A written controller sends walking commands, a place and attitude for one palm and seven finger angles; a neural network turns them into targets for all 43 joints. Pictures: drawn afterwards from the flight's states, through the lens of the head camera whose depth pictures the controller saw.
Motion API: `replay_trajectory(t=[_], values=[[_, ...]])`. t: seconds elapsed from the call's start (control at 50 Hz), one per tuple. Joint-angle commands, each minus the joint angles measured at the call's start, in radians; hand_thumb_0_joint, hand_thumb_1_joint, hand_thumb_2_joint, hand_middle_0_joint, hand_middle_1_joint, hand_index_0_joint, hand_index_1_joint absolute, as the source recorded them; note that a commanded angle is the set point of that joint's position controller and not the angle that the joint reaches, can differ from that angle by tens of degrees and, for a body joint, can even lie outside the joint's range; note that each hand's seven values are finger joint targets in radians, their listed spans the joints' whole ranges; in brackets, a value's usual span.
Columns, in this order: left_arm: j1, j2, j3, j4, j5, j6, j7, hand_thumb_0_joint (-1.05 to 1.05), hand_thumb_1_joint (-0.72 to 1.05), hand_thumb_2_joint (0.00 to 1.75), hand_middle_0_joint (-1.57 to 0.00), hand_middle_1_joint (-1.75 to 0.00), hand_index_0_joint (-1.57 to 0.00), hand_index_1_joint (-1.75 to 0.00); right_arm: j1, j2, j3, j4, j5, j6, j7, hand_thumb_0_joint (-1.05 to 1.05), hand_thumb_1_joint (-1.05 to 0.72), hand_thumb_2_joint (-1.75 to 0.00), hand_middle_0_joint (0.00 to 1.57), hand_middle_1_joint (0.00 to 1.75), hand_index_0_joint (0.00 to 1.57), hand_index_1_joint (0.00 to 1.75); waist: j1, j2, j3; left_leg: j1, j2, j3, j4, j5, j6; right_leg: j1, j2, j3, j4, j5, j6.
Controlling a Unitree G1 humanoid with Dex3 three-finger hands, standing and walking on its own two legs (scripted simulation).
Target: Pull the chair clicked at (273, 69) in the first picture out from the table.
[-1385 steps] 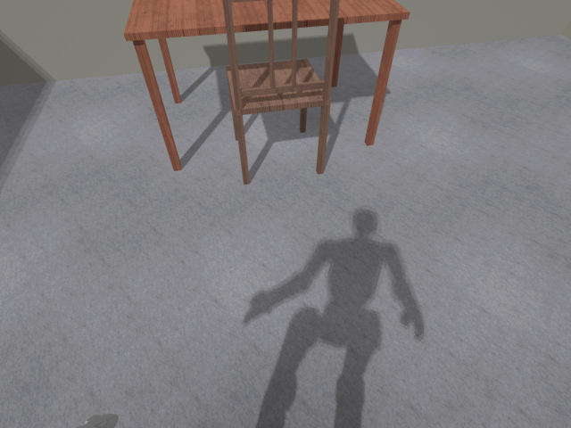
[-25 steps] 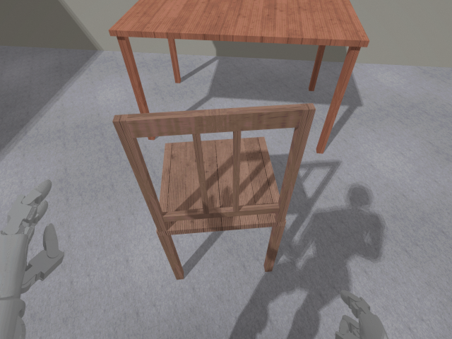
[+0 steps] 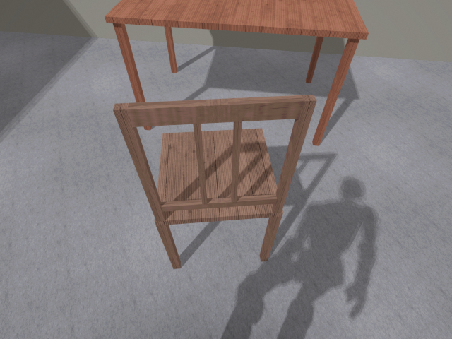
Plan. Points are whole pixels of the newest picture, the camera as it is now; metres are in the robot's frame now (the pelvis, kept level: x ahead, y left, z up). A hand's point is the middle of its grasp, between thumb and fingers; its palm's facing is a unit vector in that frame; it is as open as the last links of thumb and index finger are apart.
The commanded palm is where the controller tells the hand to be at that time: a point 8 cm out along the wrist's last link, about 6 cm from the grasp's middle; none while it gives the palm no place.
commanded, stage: let the arm hang, fingers relaxed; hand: left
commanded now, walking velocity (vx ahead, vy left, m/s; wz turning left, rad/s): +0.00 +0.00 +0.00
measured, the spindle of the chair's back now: (201, 168) +0.53 +0.10 -0.09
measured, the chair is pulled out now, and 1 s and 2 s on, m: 0.66 0.66 0.66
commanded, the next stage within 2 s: look to check the result in 0.54 s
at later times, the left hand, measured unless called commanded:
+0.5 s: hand out of the picture -0.01 +0.14 -0.17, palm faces +0.01 -0.99 -0.16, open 7.4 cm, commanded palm none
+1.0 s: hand out of the picture +0.00 +0.13 -0.17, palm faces +0.02 -0.98 -0.17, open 7.4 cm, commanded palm none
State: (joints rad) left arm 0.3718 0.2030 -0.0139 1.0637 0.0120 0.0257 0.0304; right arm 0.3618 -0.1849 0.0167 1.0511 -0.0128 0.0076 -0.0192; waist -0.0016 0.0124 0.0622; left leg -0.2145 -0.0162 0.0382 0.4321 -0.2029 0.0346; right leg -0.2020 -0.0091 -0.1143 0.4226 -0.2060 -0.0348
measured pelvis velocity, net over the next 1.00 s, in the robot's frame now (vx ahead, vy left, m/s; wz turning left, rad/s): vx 0.01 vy -0.02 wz -0.01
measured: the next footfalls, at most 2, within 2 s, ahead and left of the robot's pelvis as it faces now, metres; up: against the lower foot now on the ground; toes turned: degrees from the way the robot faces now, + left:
none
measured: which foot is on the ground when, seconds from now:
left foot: down 0.00-1.00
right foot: down 0.00-1.00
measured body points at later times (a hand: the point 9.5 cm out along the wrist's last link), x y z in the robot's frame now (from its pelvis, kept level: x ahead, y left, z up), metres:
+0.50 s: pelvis +0.00 -0.01 +0.00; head +0.02 -0.02 +0.45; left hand -0.01 +0.19 -0.16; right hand -0.03 -0.20 -0.17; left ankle +0.02 +0.10 -0.74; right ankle +0.02 -0.10 -0.74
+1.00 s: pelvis +0.01 -0.02 +0.00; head +0.03 -0.03 +0.45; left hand +0.00 +0.18 -0.16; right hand -0.01 -0.22 -0.17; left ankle +0.02 +0.10 -0.74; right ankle +0.02 -0.10 -0.74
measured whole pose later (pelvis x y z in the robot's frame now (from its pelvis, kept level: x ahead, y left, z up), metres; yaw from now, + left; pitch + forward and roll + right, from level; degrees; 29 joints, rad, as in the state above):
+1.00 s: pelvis +0.01 -0.02 +0.00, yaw +0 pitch -1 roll +0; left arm 0.33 0.11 -0.02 1.08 0.01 -0.01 0.04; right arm 0.32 -0.10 0.02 1.11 -0.01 -0.01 -0.03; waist 0.00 0.01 0.06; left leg -0.18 0.01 0.03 0.42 -0.21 0.00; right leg -0.18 0.01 -0.12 0.42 -0.23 -0.06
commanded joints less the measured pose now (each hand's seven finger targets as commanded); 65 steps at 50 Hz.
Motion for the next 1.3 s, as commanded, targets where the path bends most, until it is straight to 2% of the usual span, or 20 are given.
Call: replay_trajectory(t=[0.0,0.16,0.22,0.26,0.28,0.36,0.38,0.46,0.5,0.6,0.64,0.76,0.78,0.92,0.98,1.02,1.12,1.18,1.22,1.28], values=[[0.044,0.057,0.001,-0.021,-0.004,-0.027,0.001,0.00,0.90,0.90,-0.20,-0.30,-0.20,-0.30,0.059,-0.065,-0.010,-0.018,0.001,-0.020,-0.006,0.00,-0.90,-0.90,0.20,0.30,0.20,0.30,0.001,-0.016,0.027,-0.042,0.110,-0.132,-0.110,-0.064,0.026,-0.017,-0.111,0.142,-0.107,-0.057,-0.037],[0.066,0.027,0.000,0.003,-0.004,-0.031,0.010,0.00,0.90,0.90,-0.20,-0.30,-0.20,-0.30,0.083,-0.023,-0.008,0.019,0.002,-0.019,-0.008,0.00,-0.90,-0.90,0.20,0.30,0.20,0.30,-0.001,-0.032,0.049,-0.040,0.100,-0.112,-0.095,-0.067,0.022,-0.046,-0.113,0.152,-0.109,-0.079,-0.037],[0.069,0.016,0.003,-0.001,-0.002,-0.030,0.012,0.00,0.90,0.90,-0.20,-0.30,-0.20,-0.30,0.085,-0.008,-0.010,0.025,0.001,-0.018,-0.009,0.00,-0.90,-0.90,0.20,0.30,0.20,0.30,0.000,-0.015,0.065,-0.054,0.100,-0.113,-0.102,-0.091,0.022,-0.059,-0.107,0.153,-0.105,-0.092,-0.038],[0.068,0.008,0.007,-0.003,-0.002,-0.033,0.013,0.00,0.90,0.90,-0.20,-0.30,-0.20,-0.30,0.089,-0.001,-0.011,0.024,0.001,-0.023,-0.010,0.00,-0.90,-0.90,0.20,0.30,0.20,0.30,-0.001,-0.015,0.042,-0.045,0.104,-0.114,-0.101,-0.066,0.022,-0.044,-0.108,0.147,-0.095,-0.059,-0.037],[0.066,0.006,0.007,-0.003,-0.002,-0.032,0.014,0.00,0.90,0.90,-0.20,-0.30,-0.20,-0.30,0.088,0.002,-0.011,0.025,0.002,-0.022,-0.012,0.00,-0.90,-0.90,0.20,0.30,0.20,0.30,0.001,0.001,0.054,-0.057,0.106,-0.116,-0.108,-0.071,0.024,-0.040,-0.102,0.142,-0.095,-0.056,-0.037],[0.069,-0.006,0.008,-0.001,-0.002,-0.035,0.014,0.00,0.90,0.90,-0.20,-0.30,-0.20,-0.30,0.084,0.012,-0.010,0.028,0.002,-0.026,-0.014,0.00,-0.90,-0.90,0.20,0.30,0.20,0.30,0.003,0.000,0.046,-0.044,0.104,-0.111,-0.099,-0.042,0.021,-0.039,-0.108,0.148,-0.091,-0.032,-0.037],[0.064,-0.008,0.007,0.001,-0.002,-0.035,0.014,0.00,0.90,0.90,-0.20,-0.30,-0.20,-0.30,0.086,0.021,-0.011,0.031,0.002,-0.024,-0.015,0.00,-0.90,-0.90,0.20,0.30,0.20,0.30,0.003,-0.003,0.065,-0.050,0.104,-0.110,-0.099,-0.041,0.022,-0.044,-0.104,0.142,-0.097,-0.031,-0.039],[0.063,-0.011,0.009,-0.004,-0.003,-0.039,0.013,0.00,0.90,0.90,-0.20,-0.30,-0.20,-0.30,0.088,0.017,-0.011,0.033,0.002,-0.029,-0.015,0.00,-0.90,-0.90,0.20,0.30,0.20,0.30,0.000,-0.009,0.019,-0.016,0.102,-0.106,-0.082,0.017,0.019,-0.023,-0.112,0.146,-0.090,0.008,-0.038],[0.061,-0.012,0.009,-0.004,-0.003,-0.039,0.015,0.00,0.90,0.90,-0.20,-0.30,-0.20,-0.30,0.084,0.020,-0.012,0.033,0.003,-0.026,-0.016,0.00,-0.90,-0.90,0.20,0.30,0.20,0.30,-0.001,-0.021,0.033,-0.019,0.103,-0.103,-0.080,0.019,0.018,-0.025,-0.113,0.148,-0.098,0.007,-0.038],[0.057,-0.011,0.010,-0.006,-0.004,-0.040,0.014,0.00,0.90,0.90,-0.20,-0.30,-0.20,-0.30,0.082,0.019,-0.011,0.039,0.002,-0.026,-0.017,0.00,-0.90,-0.90,0.20,0.30,0.20,0.30,-0.001,0.010,0.037,-0.014,0.105,-0.106,-0.083,0.029,0.016,-0.023,-0.110,0.148,-0.100,0.013,-0.040],[0.055,-0.009,0.010,-0.006,-0.004,-0.041,0.014,0.00,0.90,0.90,-0.20,-0.30,-0.20,-0.30,0.081,0.016,-0.011,0.040,0.003,-0.027,-0.017,0.00,-0.90,-0.90,0.20,0.30,0.20,0.30,-0.002,-0.021,0.026,-0.002,0.105,-0.104,-0.077,0.053,0.016,-0.012,-0.115,0.145,-0.099,0.036,-0.040],[0.049,-0.006,0.010,-0.006,-0.006,-0.043,0.014,0.00,0.90,0.90,-0.20,-0.30,-0.20,-0.30,0.072,0.012,-0.012,0.043,0.004,-0.026,-0.018,0.00,-0.90,-0.90,0.20,0.30,0.20,0.30,-0.003,0.000,0.021,0.009,0.105,-0.102,-0.076,0.063,0.012,-0.005,-0.116,0.148,-0.104,0.044,-0.039],[0.051,-0.008,0.010,-0.004,-0.004,-0.043,0.014,0.00,0.90,0.90,-0.20,-0.30,-0.20,-0.30,0.071,0.020,-0.010,0.046,0.005,-0.025,-0.018,0.00,-0.90,-0.90,0.20,0.30,0.20,0.30,0.001,-0.005,0.036,0.001,0.104,-0.102,-0.077,0.065,0.015,-0.004,-0.114,0.141,-0.110,0.049,-0.039],[0.056,-0.008,0.011,-0.002,-0.005,-0.045,0.014,0.00,0.90,0.90,-0.20,-0.30,-0.20,-0.30,0.067,0.015,-0.012,0.048,0.005,-0.025,-0.019,0.00,-0.90,-0.90,0.20,0.30,0.20,0.30,-0.001,-0.016,0.020,0.020,0.107,-0.097,-0.074,0.075,0.012,0.004,-0.118,0.148,-0.110,0.068,-0.038],[0.055,-0.008,0.010,-0.003,-0.004,-0.044,0.014,0.00,0.90,0.90,-0.20,-0.30,-0.20,-0.30,0.069,0.021,-0.011,0.049,0.005,-0.021,-0.018,0.00,-0.90,-0.90,0.20,0.30,0.20,0.30,-0.001,-0.022,0.047,0.003,0.104,-0.094,-0.079,0.045,0.012,-0.004,-0.117,0.144,-0.124,0.036,-0.037],[0.059,-0.008,0.010,-0.003,-0.005,-0.045,0.014,0.00,0.90,0.90,-0.20,-0.30,-0.20,-0.30,0.065,0.015,-0.013,0.048,0.005,-0.021,-0.018,0.00,-0.90,-0.90,0.20,0.30,0.20,0.30,-0.001,-0.028,0.039,0.015,0.103,-0.097,-0.074,0.051,0.011,-0.008,-0.119,0.153,-0.122,0.038,-0.037],[0.057,-0.003,0.011,-0.006,-0.005,-0.043,0.014,0.00,0.90,0.90,-0.20,-0.30,-0.20,-0.30,0.070,0.019,-0.013,0.048,0.003,-0.016,-0.016,0.00,-0.90,-0.90,0.20,0.30,0.20,0.30,-0.002,-0.006,0.059,0.004,0.098,-0.090,-0.071,0.015,0.008,-0.024,-0.119,0.159,-0.137,-0.017,-0.038],[0.056,-0.008,0.011,-0.003,-0.005,-0.045,0.014,0.00,0.90,0.90,-0.20,-0.30,-0.20,-0.30,0.075,0.024,-0.014,0.049,0.004,-0.017,-0.017,0.00,-0.90,-0.90,0.20,0.30,0.20,0.30,0.000,-0.033,0.046,0.006,0.099,-0.091,-0.070,0.025,0.010,-0.010,-0.118,0.151,-0.139,-0.003,-0.038],[0.058,-0.007,0.011,-0.003,-0.006,-0.047,0.014,0.00,0.90,0.90,-0.20,-0.30,-0.20,-0.30,0.077,0.019,-0.013,0.052,0.004,-0.021,-0.018,0.00,-0.90,-0.90,0.20,0.30,0.20,0.30,-0.002,-0.006,0.026,0.016,0.101,-0.093,-0.066,0.053,0.008,0.003,-0.120,0.156,-0.128,0.034,-0.038],[0.058,-0.012,0.011,-0.003,-0.006,-0.045,0.014,0.00,0.90,0.90,-0.20,-0.30,-0.20,-0.30,0.076,0.024,-0.013,0.052,0.005,-0.020,-0.020,0.00,-0.90,-0.90,0.20,0.30,0.20,0.30,0.001,0.001,0.044,0.007,0.103,-0.093,-0.071,0.049,0.009,0.001,-0.115,0.149,-0.129,0.036,-0.038]])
